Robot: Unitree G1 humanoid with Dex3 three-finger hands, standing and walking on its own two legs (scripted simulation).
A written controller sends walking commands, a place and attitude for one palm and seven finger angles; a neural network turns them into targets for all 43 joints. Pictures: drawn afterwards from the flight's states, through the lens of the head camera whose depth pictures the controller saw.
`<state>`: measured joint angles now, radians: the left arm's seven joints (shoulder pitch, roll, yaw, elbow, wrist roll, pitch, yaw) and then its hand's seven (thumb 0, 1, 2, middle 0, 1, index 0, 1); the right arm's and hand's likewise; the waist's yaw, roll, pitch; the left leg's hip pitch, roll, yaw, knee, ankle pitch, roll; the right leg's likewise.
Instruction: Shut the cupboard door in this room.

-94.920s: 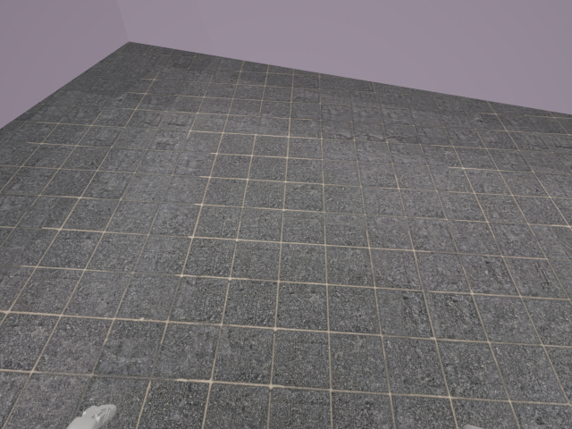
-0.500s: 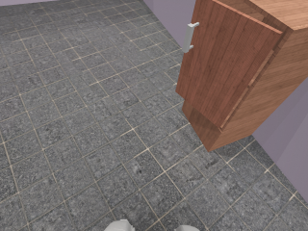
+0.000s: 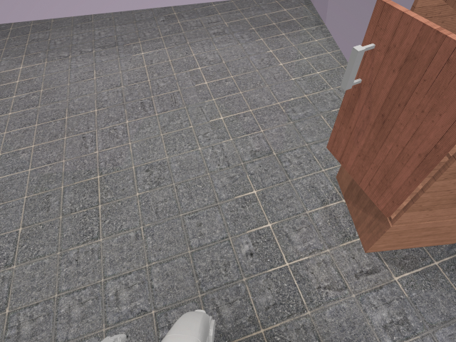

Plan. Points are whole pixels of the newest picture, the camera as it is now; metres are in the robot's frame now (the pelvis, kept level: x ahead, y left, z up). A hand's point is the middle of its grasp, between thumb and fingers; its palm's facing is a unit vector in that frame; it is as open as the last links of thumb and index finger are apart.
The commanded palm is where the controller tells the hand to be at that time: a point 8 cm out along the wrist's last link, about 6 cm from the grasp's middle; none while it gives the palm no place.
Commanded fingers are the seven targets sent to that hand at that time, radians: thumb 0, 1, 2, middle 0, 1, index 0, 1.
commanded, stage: walk to a spot facing it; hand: left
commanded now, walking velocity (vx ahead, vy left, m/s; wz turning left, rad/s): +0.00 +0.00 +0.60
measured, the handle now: (358, 67) +0.84 -0.37 -0.04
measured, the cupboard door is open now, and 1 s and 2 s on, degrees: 18 18 18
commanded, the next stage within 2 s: turn to face it in 1.40 s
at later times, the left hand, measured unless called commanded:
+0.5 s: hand out of the picture +0.02 +0.26 -0.16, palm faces +0.33 -0.92 -0.23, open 7.4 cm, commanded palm none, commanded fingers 0.00 0.90 0.90 -0.20 -0.30 -0.20 -0.30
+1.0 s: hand out of the picture +0.11 +0.21 -0.16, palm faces +0.60 -0.77 -0.22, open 7.2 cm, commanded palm none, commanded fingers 0.00 0.90 0.90 -0.20 -0.30 -0.20 -0.30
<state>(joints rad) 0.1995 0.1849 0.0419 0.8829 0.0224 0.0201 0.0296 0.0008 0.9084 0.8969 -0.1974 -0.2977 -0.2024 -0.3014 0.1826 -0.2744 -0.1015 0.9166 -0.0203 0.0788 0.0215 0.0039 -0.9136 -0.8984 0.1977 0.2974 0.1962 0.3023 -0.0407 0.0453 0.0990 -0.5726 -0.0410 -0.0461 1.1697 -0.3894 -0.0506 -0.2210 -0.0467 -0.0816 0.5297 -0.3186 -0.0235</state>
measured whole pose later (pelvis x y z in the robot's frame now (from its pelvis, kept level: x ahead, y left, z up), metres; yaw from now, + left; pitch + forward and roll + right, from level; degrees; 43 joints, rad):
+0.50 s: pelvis +0.03 +0.03 +0.00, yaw +18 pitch +0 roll +0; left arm 0.24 0.25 0.08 0.91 0.03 0.03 -0.03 0.01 0.91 0.90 -0.20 -0.30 -0.20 -0.30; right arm 0.24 -0.20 -0.03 0.91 -0.02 -0.01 0.00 0.00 -0.91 -0.90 0.20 0.30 0.20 0.30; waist 0.00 -0.03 0.06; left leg -0.18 -0.02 0.00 0.48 -0.30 0.03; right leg -0.53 -0.11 -0.04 1.04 -0.34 0.06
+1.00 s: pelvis +0.20 +0.04 +0.01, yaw +36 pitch +1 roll +0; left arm 0.31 0.16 0.06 0.95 0.03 -0.07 0.01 0.00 0.94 0.90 -0.20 -0.30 -0.20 -0.30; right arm 0.22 -0.22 -0.07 0.97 -0.02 0.03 0.04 0.01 -0.92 -0.90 0.19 0.30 0.19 0.30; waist -0.02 0.01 0.06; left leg -0.62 0.08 0.03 1.11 -0.22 0.00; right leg -0.11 -0.08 -0.30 0.38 -0.28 0.00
